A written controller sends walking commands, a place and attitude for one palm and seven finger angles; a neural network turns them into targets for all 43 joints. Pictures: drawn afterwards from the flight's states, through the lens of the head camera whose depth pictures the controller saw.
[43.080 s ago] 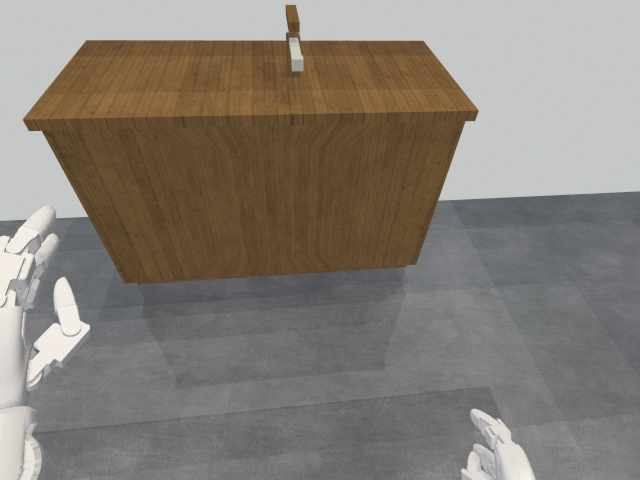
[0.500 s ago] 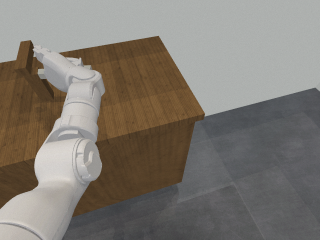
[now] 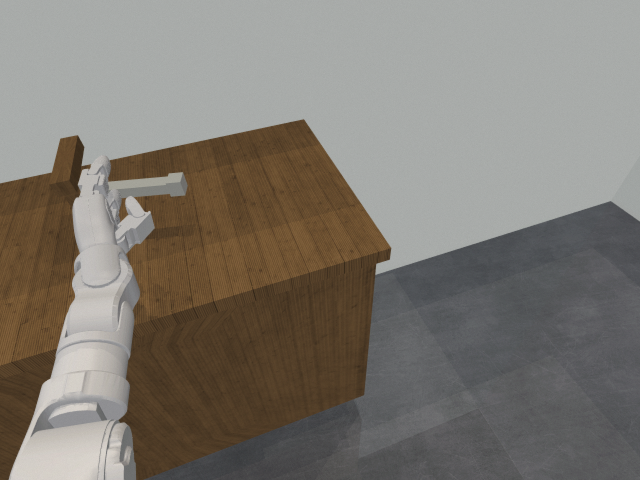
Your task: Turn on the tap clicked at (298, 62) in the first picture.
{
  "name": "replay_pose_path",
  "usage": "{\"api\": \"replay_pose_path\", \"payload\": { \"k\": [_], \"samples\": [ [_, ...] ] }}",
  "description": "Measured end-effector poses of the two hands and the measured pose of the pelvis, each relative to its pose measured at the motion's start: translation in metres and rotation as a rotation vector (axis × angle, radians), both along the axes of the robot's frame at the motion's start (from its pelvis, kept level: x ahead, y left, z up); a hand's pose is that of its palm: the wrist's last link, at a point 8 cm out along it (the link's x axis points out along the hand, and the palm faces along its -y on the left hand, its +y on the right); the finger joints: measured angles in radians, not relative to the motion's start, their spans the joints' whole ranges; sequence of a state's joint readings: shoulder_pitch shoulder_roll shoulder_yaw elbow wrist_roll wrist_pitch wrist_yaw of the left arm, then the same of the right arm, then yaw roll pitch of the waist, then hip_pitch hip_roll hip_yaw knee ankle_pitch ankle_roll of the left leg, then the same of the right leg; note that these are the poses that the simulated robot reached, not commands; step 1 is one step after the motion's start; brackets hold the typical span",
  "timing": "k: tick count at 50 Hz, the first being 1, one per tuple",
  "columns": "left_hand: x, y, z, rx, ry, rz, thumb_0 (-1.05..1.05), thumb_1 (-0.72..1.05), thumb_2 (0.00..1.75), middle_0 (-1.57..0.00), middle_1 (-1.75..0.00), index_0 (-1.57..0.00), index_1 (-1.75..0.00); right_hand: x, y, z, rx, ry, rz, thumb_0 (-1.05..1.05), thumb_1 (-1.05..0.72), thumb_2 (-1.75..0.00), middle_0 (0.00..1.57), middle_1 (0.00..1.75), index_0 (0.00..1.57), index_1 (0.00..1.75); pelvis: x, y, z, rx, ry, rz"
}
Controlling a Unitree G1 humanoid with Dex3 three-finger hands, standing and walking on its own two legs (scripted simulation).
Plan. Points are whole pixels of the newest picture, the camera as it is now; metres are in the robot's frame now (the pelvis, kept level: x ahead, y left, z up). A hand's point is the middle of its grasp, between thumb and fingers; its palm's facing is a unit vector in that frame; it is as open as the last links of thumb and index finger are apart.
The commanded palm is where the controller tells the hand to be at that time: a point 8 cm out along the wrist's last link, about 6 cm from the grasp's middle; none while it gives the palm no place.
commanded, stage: draw the hand back beside the body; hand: left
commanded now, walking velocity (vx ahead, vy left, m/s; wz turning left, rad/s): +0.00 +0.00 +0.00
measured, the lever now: (176, 184) +0.56 +0.24 +0.09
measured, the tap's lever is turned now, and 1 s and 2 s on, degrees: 76 76 76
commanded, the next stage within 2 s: step back with the hand held close in 1.14 s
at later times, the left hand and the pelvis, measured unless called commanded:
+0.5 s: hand (73, 311) +0.26 +0.24 +0.16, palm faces +0.39 -0.90 -0.20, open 7.6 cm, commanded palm +0.21 +0.28 +0.17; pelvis -0.02 +0.01 +0.01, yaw +3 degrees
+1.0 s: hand (6, 409) +0.16 +0.26 +0.17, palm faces +0.50 -0.80 -0.34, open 7.4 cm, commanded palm +0.13 +0.29 +0.18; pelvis -0.01 +0.00 +0.01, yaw +4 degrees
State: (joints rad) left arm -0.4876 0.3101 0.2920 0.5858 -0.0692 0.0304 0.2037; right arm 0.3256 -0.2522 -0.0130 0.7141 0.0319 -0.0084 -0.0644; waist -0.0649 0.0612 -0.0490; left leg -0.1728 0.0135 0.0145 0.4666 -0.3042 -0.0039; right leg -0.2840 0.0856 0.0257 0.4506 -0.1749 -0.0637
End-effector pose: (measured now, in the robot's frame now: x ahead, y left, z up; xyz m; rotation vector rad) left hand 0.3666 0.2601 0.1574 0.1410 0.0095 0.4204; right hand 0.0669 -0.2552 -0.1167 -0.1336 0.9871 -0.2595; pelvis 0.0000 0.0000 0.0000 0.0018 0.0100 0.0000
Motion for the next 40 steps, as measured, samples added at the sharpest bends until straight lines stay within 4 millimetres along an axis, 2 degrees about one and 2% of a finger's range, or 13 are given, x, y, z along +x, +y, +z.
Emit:
{"api": "replay_pose_path", "payload": {
  "k": [3, 7, 11, 17, 22, 28, 34, 40],
  "samples": [
    [-0.033, 0.015, 0.007, 0.065, -0.055, -0.01, 0.02, 0.89, 0.9, -0.17, -0.19, -0.17, -0.19, 0.016, 0.004, 0.006, -0.002, -0.047, 0.054, 0.01, -0.9, -0.9, 0.2, 0.3, 0.2, 0.3, -0.006, 0.001, 0.001, -0.002, -0.03, 0.017],
    [-0.064, 0.016, 0.023, 0.116, -0.146, -0.043, 0.02, 0.9, 0.9, -0.17, -0.2, -0.17, -0.2, 0.047, 0.014, 0.014, -0.012, -0.112, 0.155, 0.01, -0.9, -0.9, 0.2, 0.3, 0.2, 0.3, -0.015, 0.004, 0.002, -0.001, -0.053, 0.047],
    [-0.08, 0.002, 0.029, 0.127, -0.195, -0.104, 0.02, 0.9, 0.9, -0.17, -0.21, -0.17, -0.21, 0.08, 0.029, 0.028, -0.006, -0.211, 0.215, 0.01, -0.9, -0.9, 0.2, 0.3, 0.2, 0.3, -0.023, 0.007, 0.003, 0.004, -0.068, 0.057],
    [-0.101, -0.006, 0.015, 0.108, -0.189, -0.154, 0.02, 0.89, 0.9, -0.18, -0.23, -0.18, -0.23, 0.111, 0.055, 0.054, 0.023, -0.348, 0.243, 0.01, -0.9, -0.9, 0.2, 0.3, 0.2, 0.3, -0.026, 0.007, 0.005, 0.008, -0.091, 0.04],
    [-0.13, 0.012, 0.008, 0.115, -0.178, -0.103, 0.02, 0.89, 0.9, -0.19, -0.25, -0.19, -0.25, 0.114, 0.067, 0.06, 0.031, -0.367, 0.27, 0.01, -0.9, -0.9, 0.2, 0.3, 0.2, 0.3, -0.024, 0.006, 0.006, 0.005, -0.109, 0.037],
    [-0.168, 0.033, 0.021, 0.183, -0.208, -0.015, 0.02, 0.89, 0.9, -0.2, -0.26, -0.2, -0.26, 0.107, 0.07, 0.046, 0.034, -0.307, 0.315, 0.01, -0.9, -0.9, 0.2, 0.3, 0.2, 0.3, -0.019, 0.008, 0.007, 0.002, -0.118, 0.053],
    [-0.191, 0.029, 0.023, 0.222, -0.203, -0.01, 0.02, 0.89, 0.9, -0.2, -0.28, -0.2, -0.28, 0.1, 0.067, 0.034, 0.043, -0.255, 0.323, 0.02, -0.9, -0.9, 0.2, 0.3, 0.2, 0.3, -0.015, 0.009, 0.007, 0.003, -0.118, 0.059],
    [-0.212, 0.029, 0.015, 0.254, -0.141, -0.002, 0.02, 0.89, 0.9, -0.21, -0.3, -0.21, -0.29, 0.1, 0.058, 0.036, 0.038, -0.267, 0.298, 0.02, -0.9, -0.9, 0.2, 0.3, 0.2, 0.3, -0.012, 0.005, 0.007, 0.003, -0.117, 0.051]
  ]
}}
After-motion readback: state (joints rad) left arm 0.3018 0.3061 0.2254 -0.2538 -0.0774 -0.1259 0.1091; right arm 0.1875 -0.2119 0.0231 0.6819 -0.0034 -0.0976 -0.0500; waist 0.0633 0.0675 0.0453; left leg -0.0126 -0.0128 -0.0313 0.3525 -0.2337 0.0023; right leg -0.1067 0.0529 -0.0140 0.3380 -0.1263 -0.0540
